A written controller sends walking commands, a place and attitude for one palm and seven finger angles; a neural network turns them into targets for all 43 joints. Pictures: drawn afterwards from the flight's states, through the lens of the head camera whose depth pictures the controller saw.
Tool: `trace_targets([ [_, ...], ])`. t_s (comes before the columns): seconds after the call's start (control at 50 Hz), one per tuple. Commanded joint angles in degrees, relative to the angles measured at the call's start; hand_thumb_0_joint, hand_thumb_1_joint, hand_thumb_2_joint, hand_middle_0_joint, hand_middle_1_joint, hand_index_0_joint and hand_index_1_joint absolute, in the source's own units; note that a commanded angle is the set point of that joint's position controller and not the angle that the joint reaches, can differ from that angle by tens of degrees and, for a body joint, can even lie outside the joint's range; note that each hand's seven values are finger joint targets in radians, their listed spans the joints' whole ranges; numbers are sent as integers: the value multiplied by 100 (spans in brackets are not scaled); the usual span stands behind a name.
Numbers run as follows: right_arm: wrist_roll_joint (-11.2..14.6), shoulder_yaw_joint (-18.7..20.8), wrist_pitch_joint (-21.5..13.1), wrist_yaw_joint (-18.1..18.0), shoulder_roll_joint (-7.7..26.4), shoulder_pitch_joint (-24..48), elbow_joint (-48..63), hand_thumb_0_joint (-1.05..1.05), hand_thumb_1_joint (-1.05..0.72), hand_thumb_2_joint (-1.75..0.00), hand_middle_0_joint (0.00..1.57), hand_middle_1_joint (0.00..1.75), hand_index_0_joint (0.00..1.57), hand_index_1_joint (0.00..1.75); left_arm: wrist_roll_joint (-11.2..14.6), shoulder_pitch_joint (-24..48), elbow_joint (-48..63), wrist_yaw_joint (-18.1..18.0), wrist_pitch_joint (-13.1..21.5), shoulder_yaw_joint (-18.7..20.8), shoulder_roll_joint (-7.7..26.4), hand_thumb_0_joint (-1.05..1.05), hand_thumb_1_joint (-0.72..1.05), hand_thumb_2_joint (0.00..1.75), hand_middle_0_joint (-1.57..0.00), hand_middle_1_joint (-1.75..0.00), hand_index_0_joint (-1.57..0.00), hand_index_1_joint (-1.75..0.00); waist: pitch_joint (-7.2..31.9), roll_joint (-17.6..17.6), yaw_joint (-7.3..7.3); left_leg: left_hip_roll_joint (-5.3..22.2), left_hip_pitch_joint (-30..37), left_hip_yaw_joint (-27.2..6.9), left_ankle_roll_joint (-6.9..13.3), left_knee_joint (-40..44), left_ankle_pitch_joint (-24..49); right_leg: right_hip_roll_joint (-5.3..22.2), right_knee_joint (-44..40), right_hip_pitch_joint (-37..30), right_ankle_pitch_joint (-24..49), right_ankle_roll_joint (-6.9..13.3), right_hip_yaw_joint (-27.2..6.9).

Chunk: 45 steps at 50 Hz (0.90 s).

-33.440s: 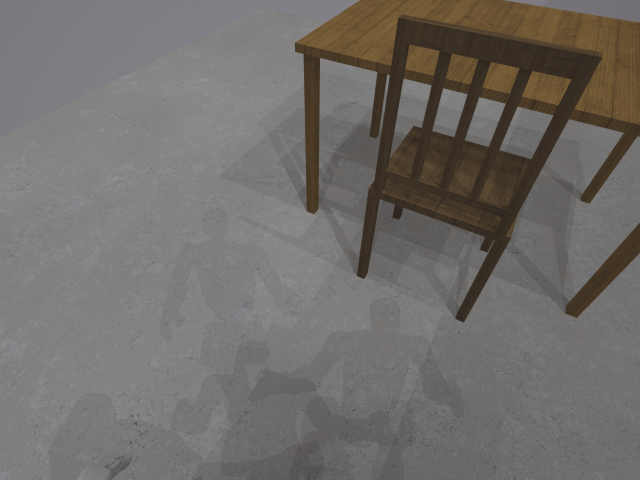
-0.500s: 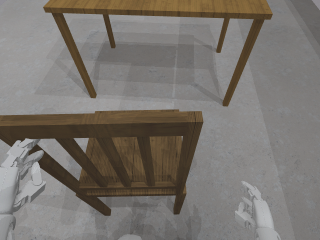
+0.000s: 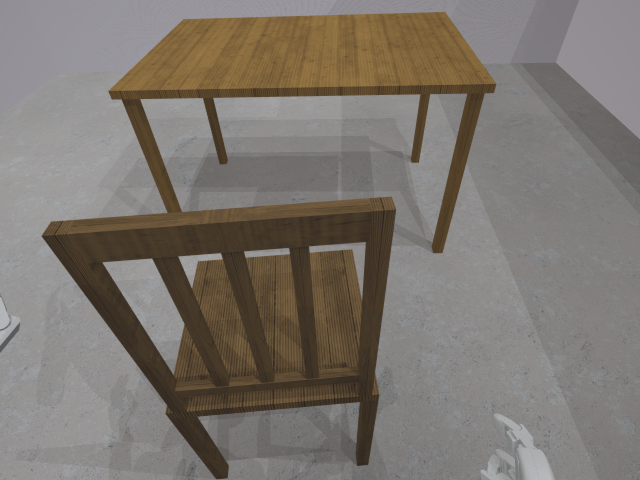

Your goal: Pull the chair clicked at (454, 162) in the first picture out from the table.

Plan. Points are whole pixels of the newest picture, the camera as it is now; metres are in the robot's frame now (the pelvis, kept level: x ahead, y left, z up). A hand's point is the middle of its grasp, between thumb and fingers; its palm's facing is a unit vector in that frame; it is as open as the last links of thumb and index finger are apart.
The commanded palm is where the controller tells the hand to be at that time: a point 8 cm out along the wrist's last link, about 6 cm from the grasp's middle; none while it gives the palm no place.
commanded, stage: step back with the hand held close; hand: left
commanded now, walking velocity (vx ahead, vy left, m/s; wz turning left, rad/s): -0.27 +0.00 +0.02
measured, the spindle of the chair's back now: (253, 325) +0.36 +0.14 -0.04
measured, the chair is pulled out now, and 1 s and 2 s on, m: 0.64 0.64 0.64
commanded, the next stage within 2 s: stop stepping back and stand still in 0.32 s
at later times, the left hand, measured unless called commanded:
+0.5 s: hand (9, 459) +0.10 +0.23 +0.18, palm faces +0.30 -0.74 -0.60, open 7.4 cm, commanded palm +0.04 +0.28 +0.19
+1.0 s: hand out of the picture +0.02 +0.26 +0.19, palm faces +0.45 -0.75 -0.49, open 7.4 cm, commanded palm -0.03 +0.29 +0.19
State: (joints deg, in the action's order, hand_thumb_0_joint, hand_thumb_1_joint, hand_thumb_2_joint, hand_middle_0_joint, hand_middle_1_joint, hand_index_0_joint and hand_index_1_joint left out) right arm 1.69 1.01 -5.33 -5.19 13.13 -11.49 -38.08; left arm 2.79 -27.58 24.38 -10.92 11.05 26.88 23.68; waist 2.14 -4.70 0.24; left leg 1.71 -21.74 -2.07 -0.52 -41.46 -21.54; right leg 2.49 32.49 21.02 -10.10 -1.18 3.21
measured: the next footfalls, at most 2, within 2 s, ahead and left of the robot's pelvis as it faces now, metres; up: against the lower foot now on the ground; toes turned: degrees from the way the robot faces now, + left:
right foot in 0.26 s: -0.07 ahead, -0.14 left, +0.00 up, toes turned -2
left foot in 0.68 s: -0.10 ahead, +0.12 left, +0.00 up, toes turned +2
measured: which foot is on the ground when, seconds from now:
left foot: down 0.00-0.46, up 0.48-0.66, down 0.68-1.00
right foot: down 0.00-0.10, up 0.12-0.24, down 0.26-1.00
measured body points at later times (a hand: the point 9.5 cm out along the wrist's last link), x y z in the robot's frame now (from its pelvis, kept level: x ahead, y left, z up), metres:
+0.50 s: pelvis -0.11 -0.02 +0.00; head -0.07 -0.04 +0.45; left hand +0.08 +0.27 +0.22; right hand +0.07 -0.24 -0.10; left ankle +0.02 +0.12 -0.71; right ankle -0.11 -0.14 -0.72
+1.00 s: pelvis -0.16 -0.01 +0.02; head -0.17 -0.01 +0.47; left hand -0.01 +0.30 +0.21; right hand +0.00 -0.23 -0.07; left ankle -0.14 +0.12 -0.72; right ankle -0.11 -0.14 -0.72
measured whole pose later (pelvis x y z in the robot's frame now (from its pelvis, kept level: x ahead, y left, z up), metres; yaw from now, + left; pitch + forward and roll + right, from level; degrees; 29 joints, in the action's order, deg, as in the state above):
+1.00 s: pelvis -0.16 -0.01 +0.02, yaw +1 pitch -2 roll -1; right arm 1.8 -0.5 -7.8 -4.4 10.1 -13.6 -35.7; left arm 1.7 -33.2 25.9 -9.3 12.8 24.1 24.4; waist -0.3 -1.0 -0.6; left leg 2.1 -12.6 -0.2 -0.7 -27.6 -13.2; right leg 1.8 23.6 13.3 -8.3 -1.2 3.0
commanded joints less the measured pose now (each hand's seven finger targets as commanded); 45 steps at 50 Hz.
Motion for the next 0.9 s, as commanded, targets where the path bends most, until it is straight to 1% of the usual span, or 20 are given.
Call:
trace_targets([
  [0.0, 12, 121, -214, -42, 582, 645, 1113, 0, -90, -90, 20, 30, 20, 30, -57, 459, 512, 74, -85, 23, 785, 0, 90, 90, -20, -30, -20, -30, -669, 1453, -79, 358, -100, -466, 266, 1436, -643, 589, -1237, 780, -2626, 202, -509],
  [0.08, -58, 116, -398, -69, 728, 809, 1475, 0, -90, -90, 20, 30, 20, 30, -273, 727, 2290, -37, 225, 346, 1145, 0, 90, 90, -20, -30, -20, -30, -323, -1210, -59, 1396, -2194, -1674, 795, 3351, -2309, -146, 1276, -1476, -1191, -53, -216],
  [0.14, -107, 168, -568, -21, 673, 695, 1423, 0, -90, -90, 20, 30, 20, 30, -269, 365, 3239, -38, 452, 817, 1708, 0, 90, 90, -20, -30, -20, -30, 256, -1340, 42, 1209, -1489, -1142, 705, 2418, -378, -44, 954, -1605, -414, -11, -274],
  [0.2, -160, 175, -800, 24, 583, 386, 1192, 0, -90, -90, 20, 30, 20, 30, -134, -486, 2915, 42, 724, 1028, 1440, 0, 90, 90, -20, -30, -20, -30, 431, -1632, 112, 1094, -995, -1149, 660, 2203, 25, -181, 450, -1486, -722, 89, -50],
  [0.24, -206, 208, -841, 6, 552, 216, 895, 0, -90, -90, 20, 30, 20, 30, -55, -789, 2205, 78, 800, 1078, 1272, 0, 90, 90, -20, -30, -20, -30, 383, -1658, 30, 1159, -425, -1276, 687, 2175, 866, -238, 94, -1076, -1115, 142, -62],
  [0.28, -279, 242, -864, 57, 625, 160, 621, 0, -90, -90, 20, 30, 20, 30, -20, -514, 1879, 158, 881, 979, 1173, 0, 90, 90, -20, -30, -20, -30, 722, -1262, -5, 1226, 1091, -1236, 618, 1614, 3598, -238, -590, -514, -629, 148, -101],
  [0.32, -280, 330, -828, 96, 660, 192, 536, 0, -90, -90, 20, 30, 20, 30, 1, -349, 1525, 246, 913, 862, 1136, 0, 90, 90, -20, -30, -20, -30, 1164, -1033, 24, 1254, 2069, -1062, 579, 1212, 4998, -226, -837, -383, -356, 127, -150],
  [0.36, -167, 482, -733, 140, 720, 283, 647, 0, -90, -90, 20, 30, 20, 30, 105, -774, 1328, 390, 756, 696, 931, 0, 90, 90, -20, -30, -20, -30, 1510, -485, 57, 1188, 2164, -798, 481, 1165, 4412, -264, -670, -560, -471, 157, -98],
  [0.4, -56, 476, -659, 131, 687, 593, 862, 0, -90, -90, 20, 30, 20, 30, 212, -770, 1476, 434, 714, 803, 1110, 0, 90, 90, -20, -30, -20, -30, 1250, 65, 127, 1007, 1401, -687, 410, 1112, 2589, -72, -927, -785, -380, 222, -144],
  [0.42, 49, 460, -539, 142, 570, 539, 936, 0, -90, -90, 20, 30, 20, 30, 227, -977, 1364, 442, 601, 774, 1114, 0, 90, 90, -20, -30, -20, -30, 1148, 805, 58, 478, 1339, -182, 136, 531, 955, 353, -1422, -514, -287, 355, -418],
  [0.44, 120, 466, -373, 138, 452, 467, 981, 0, -90, -90, 20, 30, 20, 30, 238, -1108, 1261, 385, 442, 813, 1283, 0, 90, 90, -20, -30, -20, -30, 1006, 1804, -2, -54, 1158, 207, -73, -560, 52, 1068, -1839, 83, -891, 693, -1231],
  [0.46, 163, 443, -250, 124, 433, 576, 1060, 0, -90, -90, 20, 30, 20, 30, 240, -927, 1281, 307, 270, 690, 1221, 0, 90, 90, -20, -30, -20, -30, 560, 2245, -41, -283, 426, 57, -113, -1722, -115, 1732, -2084, 457, -1359, 1036, -2005],
  [0.5, 65, 274, -199, 74, 326, 764, 989, 0, -90, -90, 20, 30, 20, 30, 169, -496, 1161, 206, 113, 650, 1161, 0, 90, 90, -20, -30, -20, -30, 159, 2014, -139, -58, -46, -298, -72, -2283, -117, 1706, -1904, 561, -1319, 1058, -1506],
  [0.56, -20, 47, -311, -92, 322, 840, 1056, 0, -90, -90, 20, 30, 20, 30, 32, 105, 1121, 77, 162, 558, 1258, 0, 90, 90, -20, -30, -20, -30, -286, 1454, -177, 91, 353, -20, 137, 21, -128, 1185, -1572, 387, -1528, 605, -934],
  [0.62, -95, 95, -617, -162, 449, 485, 990, 0, -90, -90, 20, 30, 20, 30, -51, 279, 1344, 5, 393, 333, 1059, 0, 90, 90, -20, -30, -20, -30, -374, 298, -82, 100, 640, 31, 256, 2328, 519, 669, -862, -749, -233, 370, -936],
  [0.66, -53, 188, -705, -81, 572, 389, 1040, 0, -90, -90, 20, 30, 20, 30, -74, 226, 1853, 20, 473, 202, 994, 0, 90, 90, -20, -30, -20, -30, -111, -414, 4, 577, 1028, -333, 343, 2195, 2290, 387, -530, -978, 534, 162, -737],
  [0.68, -8, 247, -718, -22, 640, 408, 1055, 0, -90, -90, 20, 30, 20, 30, -96, 113, 1983, 42, 479, 255, 1058, 0, 90, 90, -20, -30, -20, -30, 91, -248, 46, 669, 1249, -291, 299, 1925, 2895, 357, -494, -1028, 864, 144, -724],
  [0.72, -55, 167, -673, 38, 487, 468, 1043, 0, -90, -90, 20, 30, 20, 30, -134, -76, 1913, 66, 464, 306, 1011, 0, 90, 90, -20, -30, -20, -30, 25, -974, -55, 666, 707, -423, 312, 2089, 2261, 302, -535, -1283, 519, 89, -348],
  [0.82, -11, 208, -617, 71, 519, 343, 1074, 0, -90, -90, 20, 30, 20, 30, -64, -466, 1506, 33, 468, 434, 945, 0, 90, 90, -20, -30, -20, -30, 63, 81, -49, 461, 248, -318, 212, 2163, 774, 248, -996, -1681, 217, 112, -498],
  [0.88, 4, 183, -535, 42, 494, 309, 1115, 0, -90, -90, 20, 30, 20, 30, -37, -496, 1128, 24, 417, 464, 917, 0, 90, 90, -20, -30, -20, -30, -157, 151, -79, 424, 64, -269, 224, 2368, -220, 224, -1266, -1399, -601, 88, -556],
])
